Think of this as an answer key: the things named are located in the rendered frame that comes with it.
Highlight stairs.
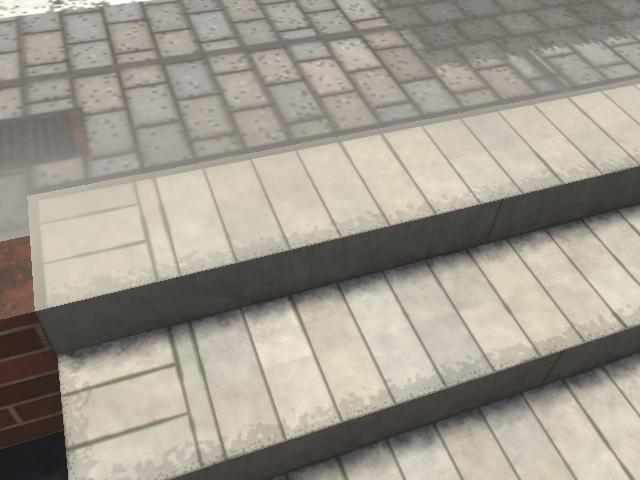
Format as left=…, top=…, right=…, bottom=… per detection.
left=35, top=166, right=640, bottom=480

